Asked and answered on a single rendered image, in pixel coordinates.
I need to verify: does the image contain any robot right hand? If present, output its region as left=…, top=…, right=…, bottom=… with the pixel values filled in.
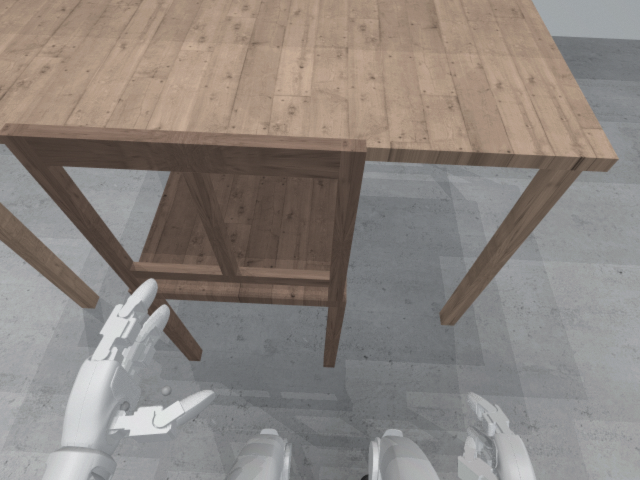
left=458, top=392, right=536, bottom=480

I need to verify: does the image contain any robot right thigh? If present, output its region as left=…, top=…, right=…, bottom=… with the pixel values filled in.
left=368, top=436, right=440, bottom=480

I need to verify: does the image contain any chair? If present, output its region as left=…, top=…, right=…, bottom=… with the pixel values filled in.
left=0, top=123, right=367, bottom=368

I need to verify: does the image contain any robot left thigh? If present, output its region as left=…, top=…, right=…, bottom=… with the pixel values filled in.
left=224, top=434, right=292, bottom=480

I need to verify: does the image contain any table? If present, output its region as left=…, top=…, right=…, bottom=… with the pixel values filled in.
left=0, top=0, right=619, bottom=326

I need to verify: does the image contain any left robot forearm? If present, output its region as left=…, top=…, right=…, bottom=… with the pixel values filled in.
left=41, top=447, right=117, bottom=480

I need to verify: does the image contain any robot left hand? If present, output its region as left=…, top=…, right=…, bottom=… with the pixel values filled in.
left=61, top=278, right=216, bottom=456

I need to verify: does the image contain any robot thigh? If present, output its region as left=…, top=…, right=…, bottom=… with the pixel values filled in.
left=224, top=434, right=292, bottom=480
left=368, top=436, right=440, bottom=480

